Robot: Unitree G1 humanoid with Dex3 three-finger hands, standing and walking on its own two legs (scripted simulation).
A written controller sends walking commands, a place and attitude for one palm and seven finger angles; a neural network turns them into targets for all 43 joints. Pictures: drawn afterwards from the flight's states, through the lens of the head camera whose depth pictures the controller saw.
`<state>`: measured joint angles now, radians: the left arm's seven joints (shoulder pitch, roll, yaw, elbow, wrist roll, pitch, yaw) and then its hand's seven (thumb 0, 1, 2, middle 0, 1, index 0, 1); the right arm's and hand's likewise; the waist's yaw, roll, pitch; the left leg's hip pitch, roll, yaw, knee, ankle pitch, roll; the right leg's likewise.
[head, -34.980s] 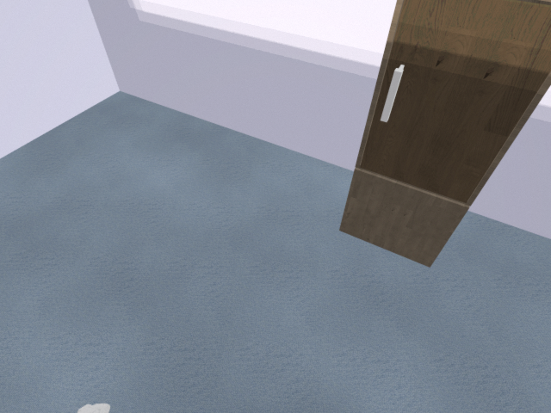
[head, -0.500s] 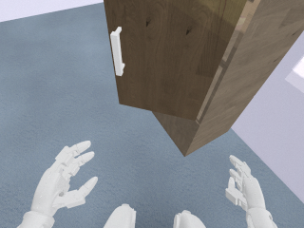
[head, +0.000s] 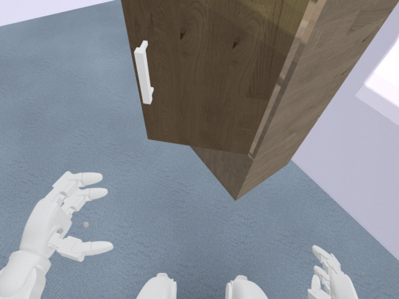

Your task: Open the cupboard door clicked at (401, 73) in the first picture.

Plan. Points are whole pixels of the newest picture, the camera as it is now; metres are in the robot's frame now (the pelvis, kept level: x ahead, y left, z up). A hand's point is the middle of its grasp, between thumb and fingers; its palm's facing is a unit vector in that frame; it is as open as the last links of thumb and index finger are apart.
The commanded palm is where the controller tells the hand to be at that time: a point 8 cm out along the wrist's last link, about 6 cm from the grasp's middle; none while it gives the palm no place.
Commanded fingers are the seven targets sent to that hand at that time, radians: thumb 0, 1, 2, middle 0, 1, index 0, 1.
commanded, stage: raise the hand with hooked fingers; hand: left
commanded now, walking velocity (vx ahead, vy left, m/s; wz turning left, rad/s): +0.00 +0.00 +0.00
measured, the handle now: (146, 73) +0.63 +0.17 +0.05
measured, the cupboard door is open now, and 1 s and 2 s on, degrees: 46 46 46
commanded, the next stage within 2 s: move the hooked fingers beside the handle in 1.06 s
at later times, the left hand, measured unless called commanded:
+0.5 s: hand (58, 190) +0.29 +0.27 +0.07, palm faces -0.09 -0.99 -0.07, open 13.9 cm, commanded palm +0.27 +0.32 +0.07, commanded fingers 0.00 -0.50 0.30 -0.30 -1.20 -0.30 -1.20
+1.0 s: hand (63, 185) +0.30 +0.26 +0.07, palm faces -0.10 -0.99 -0.05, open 14.0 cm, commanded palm +0.28 +0.31 +0.07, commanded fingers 0.00 -0.50 0.30 -0.30 -1.20 -0.30 -1.20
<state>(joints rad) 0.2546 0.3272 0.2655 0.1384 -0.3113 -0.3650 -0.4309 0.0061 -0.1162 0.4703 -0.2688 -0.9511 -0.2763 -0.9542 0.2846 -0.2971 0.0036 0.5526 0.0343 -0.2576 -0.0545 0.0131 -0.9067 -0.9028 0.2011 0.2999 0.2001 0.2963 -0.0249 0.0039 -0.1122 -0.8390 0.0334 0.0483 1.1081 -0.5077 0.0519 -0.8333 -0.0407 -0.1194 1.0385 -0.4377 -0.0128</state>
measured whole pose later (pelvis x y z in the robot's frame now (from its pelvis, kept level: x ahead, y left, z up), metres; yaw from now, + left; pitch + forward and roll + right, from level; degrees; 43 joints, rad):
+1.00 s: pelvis +0.01 -0.01 +0.01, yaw -1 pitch +13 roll -3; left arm -0.01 0.45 0.44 0.43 -0.37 -0.32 -0.63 -0.01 -0.50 0.30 -0.30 -1.20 -0.30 -1.20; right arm 0.30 -0.29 0.04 0.53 0.03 -0.22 -0.04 0.01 -0.91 -0.90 0.20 0.30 0.20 0.30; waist -0.03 0.01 -0.10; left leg -0.77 0.05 0.05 1.03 -0.49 0.04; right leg -0.77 -0.02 -0.12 0.95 -0.41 -0.02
